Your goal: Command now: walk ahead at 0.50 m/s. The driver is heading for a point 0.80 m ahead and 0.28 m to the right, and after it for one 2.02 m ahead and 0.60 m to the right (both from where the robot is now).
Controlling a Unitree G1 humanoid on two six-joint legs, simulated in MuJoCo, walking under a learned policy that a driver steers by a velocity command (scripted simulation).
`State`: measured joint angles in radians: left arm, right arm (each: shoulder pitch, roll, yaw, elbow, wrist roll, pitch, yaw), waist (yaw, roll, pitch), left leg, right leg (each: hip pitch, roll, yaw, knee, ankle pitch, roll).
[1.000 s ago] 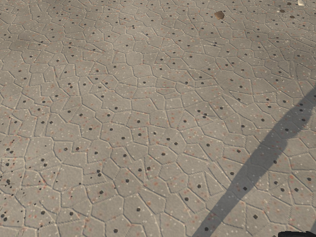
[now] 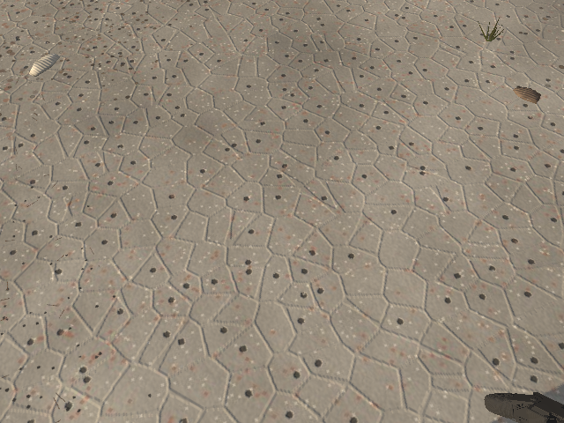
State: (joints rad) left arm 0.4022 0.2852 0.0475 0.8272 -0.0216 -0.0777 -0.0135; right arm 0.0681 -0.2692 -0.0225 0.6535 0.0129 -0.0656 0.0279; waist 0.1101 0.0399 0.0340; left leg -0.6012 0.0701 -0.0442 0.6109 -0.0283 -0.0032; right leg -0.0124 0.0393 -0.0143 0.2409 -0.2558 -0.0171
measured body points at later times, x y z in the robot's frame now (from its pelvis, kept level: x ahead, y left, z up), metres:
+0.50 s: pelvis +0.26 +0.03 +0.00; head +0.29 +0.03 +0.45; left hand +0.50 +0.23 -0.10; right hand +0.23 -0.25 -0.13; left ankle +0.19 +0.14 -0.74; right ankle +0.40 -0.15 -0.69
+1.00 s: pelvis +0.52 -0.07 +0.00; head +0.55 -0.10 +0.45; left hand +0.73 +0.15 -0.10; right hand +0.60 -0.40 -0.08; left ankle +0.77 -0.01 -0.70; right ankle +0.43 -0.13 -0.74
